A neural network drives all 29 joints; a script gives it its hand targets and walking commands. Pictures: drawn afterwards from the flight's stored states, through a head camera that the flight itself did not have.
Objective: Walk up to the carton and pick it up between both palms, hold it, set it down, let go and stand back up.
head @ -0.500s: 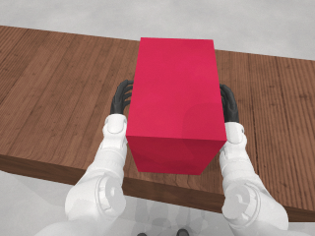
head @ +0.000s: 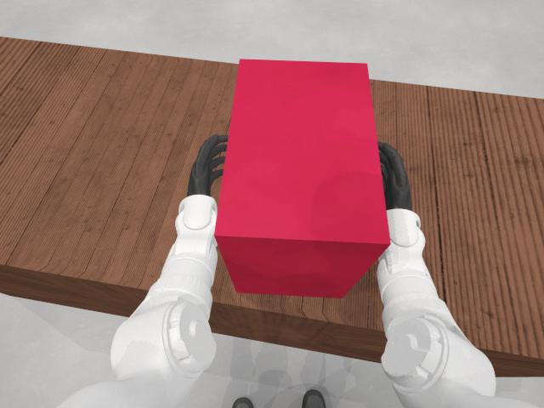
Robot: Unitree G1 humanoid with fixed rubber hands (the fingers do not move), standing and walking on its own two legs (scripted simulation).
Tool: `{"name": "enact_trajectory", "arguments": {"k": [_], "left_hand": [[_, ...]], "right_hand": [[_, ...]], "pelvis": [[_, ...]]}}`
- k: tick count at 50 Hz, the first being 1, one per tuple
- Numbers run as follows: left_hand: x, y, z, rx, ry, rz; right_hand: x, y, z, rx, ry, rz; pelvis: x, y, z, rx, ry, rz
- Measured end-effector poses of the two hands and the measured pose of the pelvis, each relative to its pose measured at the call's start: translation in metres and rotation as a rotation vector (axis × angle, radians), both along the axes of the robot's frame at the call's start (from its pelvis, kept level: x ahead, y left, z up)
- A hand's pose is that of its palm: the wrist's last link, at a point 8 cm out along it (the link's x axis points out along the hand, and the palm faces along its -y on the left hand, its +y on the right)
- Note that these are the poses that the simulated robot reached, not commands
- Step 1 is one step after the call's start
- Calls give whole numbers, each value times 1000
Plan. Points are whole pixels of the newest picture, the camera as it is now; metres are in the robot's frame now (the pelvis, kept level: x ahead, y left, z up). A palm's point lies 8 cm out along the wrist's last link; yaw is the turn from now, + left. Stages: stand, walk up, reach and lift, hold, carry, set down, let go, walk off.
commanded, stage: set down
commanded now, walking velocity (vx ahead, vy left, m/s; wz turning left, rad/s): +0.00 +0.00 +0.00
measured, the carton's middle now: (295, 189) +0.45 -0.03 -0.03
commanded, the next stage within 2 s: none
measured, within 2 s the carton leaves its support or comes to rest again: neither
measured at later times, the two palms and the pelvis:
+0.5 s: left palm (205, 189) +0.44 +0.12 +0.00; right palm (391, 197) +0.41 -0.17 +0.00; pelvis +0.00 +0.00 +0.00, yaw -2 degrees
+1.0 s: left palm (174, 180) +0.45 +0.16 +0.01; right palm (427, 180) +0.44 -0.23 +0.01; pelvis -0.02 +0.00 -0.04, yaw -2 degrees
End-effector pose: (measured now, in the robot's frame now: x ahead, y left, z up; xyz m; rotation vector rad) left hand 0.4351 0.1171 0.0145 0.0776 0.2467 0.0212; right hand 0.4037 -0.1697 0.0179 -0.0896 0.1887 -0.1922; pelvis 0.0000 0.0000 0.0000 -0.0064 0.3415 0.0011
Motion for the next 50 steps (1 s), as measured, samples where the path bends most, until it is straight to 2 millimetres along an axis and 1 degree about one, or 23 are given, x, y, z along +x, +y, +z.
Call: {"name": "enact_trajectory", "arguments": {"k": [14,19,27,31,35,40,45,47,50], "left_hand": [[1,0,-1,2,2,-3],[2,0,-5,9,19,1],[10,0,-20,-8,72,13],[18,3,-19,-8,68,7],[23,12,-16,2,62,12],[22,31,-17,22,67,32],[18,46,-17,31,51,58],[18,49,-15,28,31,62],[20,47,-7,18,-1,54]], "right_hand": [[0,0,0,-7,7,7],[2,0,-3,12,25,2],[12,-2,-18,70,90,8],[20,-3,-23,77,101,18],[27,-6,-24,79,92,27],[31,-18,-24,72,87,16],[30,-41,-18,60,68,-18],[31,-50,-14,60,54,-28],[32,-60,-4,65,32,-24]], "pelvis": [[0,-3,1,-3,-20,9],[1,-4,1,-2,-18,-4],[1,-3,-8,-9,64,-32],[0,-2,-15,-14,109,-30],[-2,-1,-21,-18,136,-25],[-6,0,-26,-22,156,-22],[-12,0,-32,-24,176,-22],[-15,-1,-34,-24,185,-22],[-20,-2,-38,-23,197,-22]]}}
